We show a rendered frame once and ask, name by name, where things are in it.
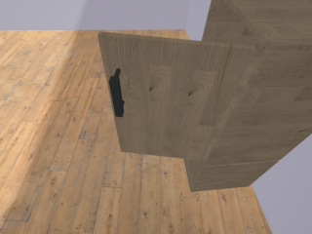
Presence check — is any handle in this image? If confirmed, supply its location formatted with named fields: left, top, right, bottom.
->
left=108, top=68, right=125, bottom=117

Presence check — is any cupboard door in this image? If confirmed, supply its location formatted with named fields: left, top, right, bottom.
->
left=97, top=31, right=255, bottom=161

